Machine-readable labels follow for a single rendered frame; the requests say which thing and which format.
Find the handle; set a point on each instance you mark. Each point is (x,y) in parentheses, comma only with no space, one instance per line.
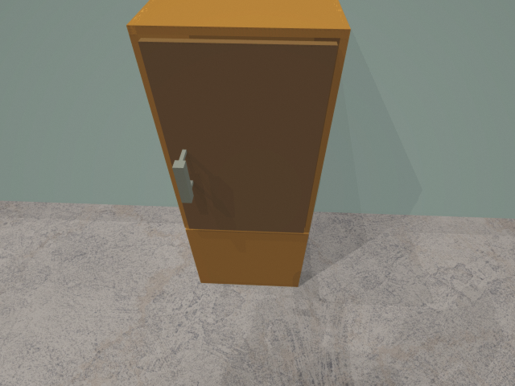
(182,178)

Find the cupboard door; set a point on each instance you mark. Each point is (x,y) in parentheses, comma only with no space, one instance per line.
(250,114)

